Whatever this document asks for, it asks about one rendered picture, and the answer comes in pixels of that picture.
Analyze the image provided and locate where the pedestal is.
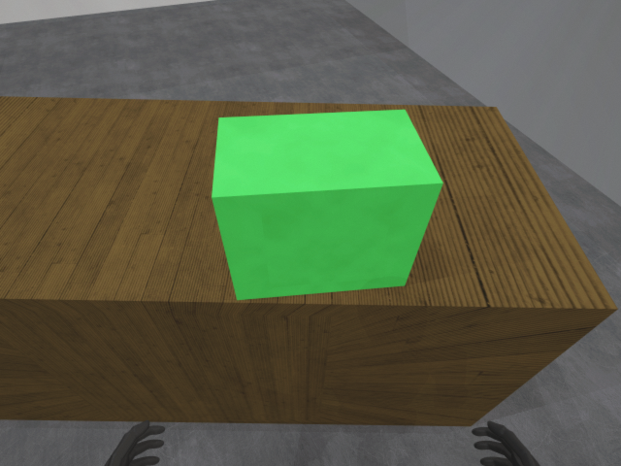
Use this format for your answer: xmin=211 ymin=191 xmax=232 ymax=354
xmin=0 ymin=96 xmax=618 ymax=426

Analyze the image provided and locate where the left robot hand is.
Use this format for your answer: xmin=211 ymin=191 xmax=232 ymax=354
xmin=105 ymin=420 xmax=165 ymax=466

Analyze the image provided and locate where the right robot hand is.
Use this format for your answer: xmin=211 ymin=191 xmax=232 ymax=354
xmin=472 ymin=421 xmax=540 ymax=466

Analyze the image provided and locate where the carton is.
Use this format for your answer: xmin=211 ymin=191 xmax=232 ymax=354
xmin=212 ymin=110 xmax=443 ymax=300

